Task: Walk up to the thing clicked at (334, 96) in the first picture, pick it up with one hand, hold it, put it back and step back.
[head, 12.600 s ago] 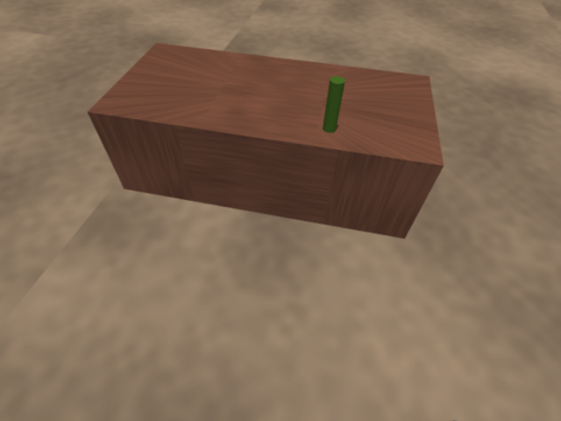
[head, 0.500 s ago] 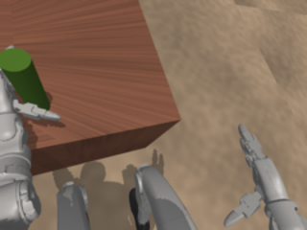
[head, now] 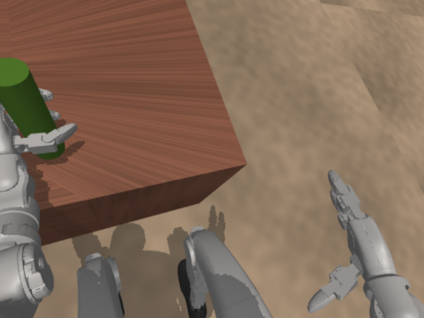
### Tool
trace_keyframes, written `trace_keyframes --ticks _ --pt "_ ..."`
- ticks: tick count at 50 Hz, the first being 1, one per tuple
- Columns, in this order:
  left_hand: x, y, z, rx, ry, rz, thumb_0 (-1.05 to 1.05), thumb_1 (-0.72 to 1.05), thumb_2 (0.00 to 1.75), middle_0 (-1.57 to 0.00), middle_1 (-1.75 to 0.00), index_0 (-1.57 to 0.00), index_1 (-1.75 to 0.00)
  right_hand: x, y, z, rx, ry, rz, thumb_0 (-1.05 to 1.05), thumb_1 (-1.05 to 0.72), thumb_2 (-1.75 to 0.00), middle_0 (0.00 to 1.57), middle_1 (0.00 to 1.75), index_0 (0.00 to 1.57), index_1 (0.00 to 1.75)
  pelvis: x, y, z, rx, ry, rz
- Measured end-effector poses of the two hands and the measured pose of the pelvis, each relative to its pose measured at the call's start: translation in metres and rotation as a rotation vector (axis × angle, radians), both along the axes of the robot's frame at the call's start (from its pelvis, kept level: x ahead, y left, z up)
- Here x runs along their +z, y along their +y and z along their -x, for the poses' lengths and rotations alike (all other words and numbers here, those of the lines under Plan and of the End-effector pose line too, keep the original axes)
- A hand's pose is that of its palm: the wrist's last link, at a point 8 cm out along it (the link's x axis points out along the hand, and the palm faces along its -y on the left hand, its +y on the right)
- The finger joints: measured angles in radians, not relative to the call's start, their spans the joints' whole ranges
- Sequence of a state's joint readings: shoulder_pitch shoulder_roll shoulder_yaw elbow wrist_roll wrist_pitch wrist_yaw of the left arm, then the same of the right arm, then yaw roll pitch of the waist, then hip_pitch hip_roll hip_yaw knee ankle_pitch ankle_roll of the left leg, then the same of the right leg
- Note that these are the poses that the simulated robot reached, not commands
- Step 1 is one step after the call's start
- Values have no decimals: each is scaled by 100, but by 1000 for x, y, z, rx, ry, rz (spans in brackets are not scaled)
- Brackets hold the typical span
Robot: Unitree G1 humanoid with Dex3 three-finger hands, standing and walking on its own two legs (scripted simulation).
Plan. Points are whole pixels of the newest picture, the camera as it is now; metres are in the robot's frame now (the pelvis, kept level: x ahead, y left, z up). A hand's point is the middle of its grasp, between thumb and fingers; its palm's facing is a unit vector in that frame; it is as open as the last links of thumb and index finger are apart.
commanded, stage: settle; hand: left
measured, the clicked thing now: (32, 117) +0.50 +0.18 -0.03
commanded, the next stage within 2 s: lift in 1.02 s
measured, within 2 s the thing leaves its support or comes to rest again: leaves its support in 0.38 s
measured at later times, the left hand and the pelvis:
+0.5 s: hand (38, 117) +0.50 +0.17 -0.02, palm faces +0.11 -0.99 -0.03, open 7.2 cm; pelvis +0.01 +0.00 +0.01, yaw +0 degrees
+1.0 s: hand (34, 106) +0.50 +0.17 +0.01, palm faces +0.11 -0.99 -0.02, open 7.2 cm; pelvis +0.01 +0.00 +0.04, yaw +1 degrees
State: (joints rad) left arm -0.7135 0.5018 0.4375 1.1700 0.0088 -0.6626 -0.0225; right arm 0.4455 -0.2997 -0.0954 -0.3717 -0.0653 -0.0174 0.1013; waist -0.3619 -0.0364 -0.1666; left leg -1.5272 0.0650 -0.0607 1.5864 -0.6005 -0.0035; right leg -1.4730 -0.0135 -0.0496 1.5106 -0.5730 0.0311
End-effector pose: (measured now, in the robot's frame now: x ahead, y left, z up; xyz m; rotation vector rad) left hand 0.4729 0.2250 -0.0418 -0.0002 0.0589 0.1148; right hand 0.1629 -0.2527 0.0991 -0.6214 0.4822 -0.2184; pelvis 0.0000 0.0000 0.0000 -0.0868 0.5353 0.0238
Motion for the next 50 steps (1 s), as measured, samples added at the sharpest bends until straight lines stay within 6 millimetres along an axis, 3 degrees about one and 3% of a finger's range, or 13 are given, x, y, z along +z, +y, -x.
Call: trace_keyframes --ticks 13,18,34,50 --pt "1 -3 1 -18 -7 -9 0 -2 109 -90 -109 -88 -107 0 3 2 -5 10 -6 -1 52 -6 6 5 7 5 0 2 0 -3 1 1" --pt "5 -2 3 -6 22 -15 2 -4 111 -90 -112 -88 -109 -2 0 4 -27 20 -21 -1 52 -6 6 5 6 5 5 1 -2 -3 -5 -3" --pt "46 -3 0 2 26 -22 2 -6 114 -90 -113 -88 -109 -9 -8 -5 -55 47 -93 -1 53 -5 6 5 6 5 26 -1 -9 -1 -37 -17" --pt "59 -6 4 -3 23 -18 2 -6 114 -90 -113 -88 -109 -7 -10 -6 -55 63 -110 -1 53 -5 6 5 6 5 37 -4 -11 1 -54 -22"
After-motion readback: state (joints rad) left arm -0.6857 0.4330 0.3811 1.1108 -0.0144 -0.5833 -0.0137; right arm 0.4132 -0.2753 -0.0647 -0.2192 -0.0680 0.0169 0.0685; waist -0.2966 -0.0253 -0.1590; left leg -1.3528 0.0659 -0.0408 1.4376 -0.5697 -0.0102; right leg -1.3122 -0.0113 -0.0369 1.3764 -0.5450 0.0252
